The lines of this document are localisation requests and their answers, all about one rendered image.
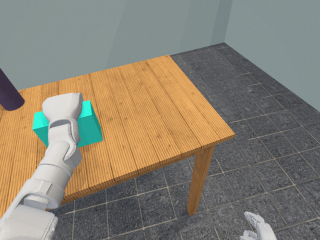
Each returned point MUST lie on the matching robot left hand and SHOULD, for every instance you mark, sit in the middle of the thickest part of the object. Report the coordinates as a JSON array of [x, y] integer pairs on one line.
[[64, 105]]

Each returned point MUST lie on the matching sponge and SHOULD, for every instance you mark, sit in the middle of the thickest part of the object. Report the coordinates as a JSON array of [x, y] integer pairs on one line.
[[89, 127]]

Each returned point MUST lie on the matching robot left upper arm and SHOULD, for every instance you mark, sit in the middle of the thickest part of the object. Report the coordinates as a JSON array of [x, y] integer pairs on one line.
[[28, 223]]

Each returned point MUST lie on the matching robot left forearm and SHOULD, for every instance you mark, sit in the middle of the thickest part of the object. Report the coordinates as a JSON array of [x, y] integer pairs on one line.
[[46, 188]]

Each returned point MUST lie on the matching robot right hand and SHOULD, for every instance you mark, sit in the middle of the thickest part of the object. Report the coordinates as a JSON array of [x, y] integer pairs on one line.
[[263, 230]]

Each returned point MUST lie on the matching table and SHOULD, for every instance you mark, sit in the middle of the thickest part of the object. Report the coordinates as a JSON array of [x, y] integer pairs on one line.
[[151, 115]]

